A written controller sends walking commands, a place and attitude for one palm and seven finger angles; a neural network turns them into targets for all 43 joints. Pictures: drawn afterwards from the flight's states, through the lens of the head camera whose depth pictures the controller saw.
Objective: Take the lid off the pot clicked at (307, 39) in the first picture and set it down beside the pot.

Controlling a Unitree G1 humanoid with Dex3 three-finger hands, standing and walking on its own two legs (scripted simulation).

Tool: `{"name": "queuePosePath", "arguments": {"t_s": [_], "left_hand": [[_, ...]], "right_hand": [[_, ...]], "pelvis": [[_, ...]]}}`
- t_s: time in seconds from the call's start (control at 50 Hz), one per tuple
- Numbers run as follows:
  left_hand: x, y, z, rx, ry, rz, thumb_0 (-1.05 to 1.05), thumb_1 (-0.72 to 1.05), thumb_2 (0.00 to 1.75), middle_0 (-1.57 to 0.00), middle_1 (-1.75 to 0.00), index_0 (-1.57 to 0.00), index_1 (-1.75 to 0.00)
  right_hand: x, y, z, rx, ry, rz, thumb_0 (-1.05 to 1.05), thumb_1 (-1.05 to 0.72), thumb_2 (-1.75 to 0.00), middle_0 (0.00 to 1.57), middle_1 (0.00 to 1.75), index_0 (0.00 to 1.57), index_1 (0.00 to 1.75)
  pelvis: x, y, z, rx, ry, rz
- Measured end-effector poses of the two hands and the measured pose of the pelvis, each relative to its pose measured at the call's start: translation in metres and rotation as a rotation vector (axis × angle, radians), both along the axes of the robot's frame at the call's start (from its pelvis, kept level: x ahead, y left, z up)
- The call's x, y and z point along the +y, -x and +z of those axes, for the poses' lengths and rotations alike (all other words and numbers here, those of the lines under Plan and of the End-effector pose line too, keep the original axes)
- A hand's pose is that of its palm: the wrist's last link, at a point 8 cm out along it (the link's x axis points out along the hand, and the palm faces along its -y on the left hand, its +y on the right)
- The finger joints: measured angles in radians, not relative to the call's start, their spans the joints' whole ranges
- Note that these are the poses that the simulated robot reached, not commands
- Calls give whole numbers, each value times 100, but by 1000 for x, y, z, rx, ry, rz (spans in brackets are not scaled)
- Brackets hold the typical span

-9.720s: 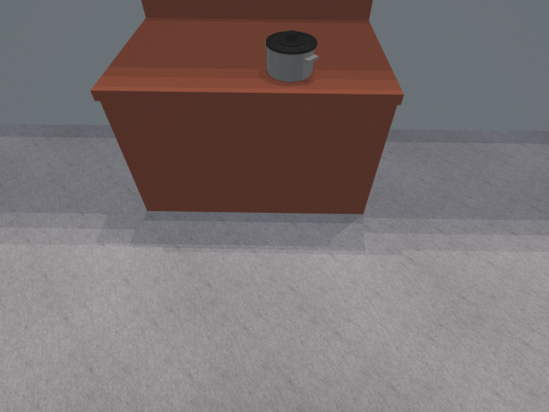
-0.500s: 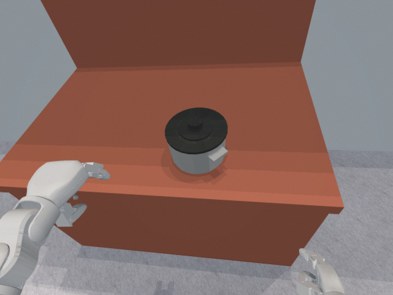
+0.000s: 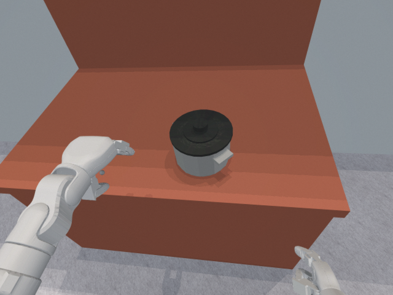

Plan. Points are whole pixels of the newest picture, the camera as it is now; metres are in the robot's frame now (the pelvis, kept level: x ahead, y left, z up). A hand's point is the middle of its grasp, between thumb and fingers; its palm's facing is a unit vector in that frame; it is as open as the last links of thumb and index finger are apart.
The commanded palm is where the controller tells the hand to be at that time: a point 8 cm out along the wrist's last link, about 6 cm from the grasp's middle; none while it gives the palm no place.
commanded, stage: move the open hand above the knob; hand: left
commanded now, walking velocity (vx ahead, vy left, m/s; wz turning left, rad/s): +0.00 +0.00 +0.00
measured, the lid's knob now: (200, 125) +0.54 +0.05 +0.02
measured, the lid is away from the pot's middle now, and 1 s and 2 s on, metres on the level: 0.00 0.00 0.00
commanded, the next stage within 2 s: none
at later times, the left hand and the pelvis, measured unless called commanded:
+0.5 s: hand (151, 157) +0.37 +0.14 +0.08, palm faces -0.26 +0.01 -0.97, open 10.1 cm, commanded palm +0.38 +0.15 +0.15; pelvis +0.01 -0.02 +0.00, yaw -1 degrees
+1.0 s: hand (170, 133) +0.44 +0.11 +0.08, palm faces -0.28 -0.02 -0.96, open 10.1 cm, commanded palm +0.44 +0.10 +0.15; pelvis +0.02 -0.03 +0.00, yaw -1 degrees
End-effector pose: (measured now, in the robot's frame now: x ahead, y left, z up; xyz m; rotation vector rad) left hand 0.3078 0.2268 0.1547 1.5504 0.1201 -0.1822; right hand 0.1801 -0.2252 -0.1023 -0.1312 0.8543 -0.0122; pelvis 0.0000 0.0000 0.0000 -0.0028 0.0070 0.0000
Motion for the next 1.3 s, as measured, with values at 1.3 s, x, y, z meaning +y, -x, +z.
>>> {"name": "queuePosePath", "arguments": {"t_s": [1.3], "left_hand": [[-150, -166, -10, 114, 11, -7, 0, -25, 136, -83, -8, -83, -8]], "right_hand": [[-38, 80, -38, 299, -4, -201, 1, -91, -90, 20, 30, 20, 30]], "pelvis": [[-15, -17, -6, 133, -17, -28]]}}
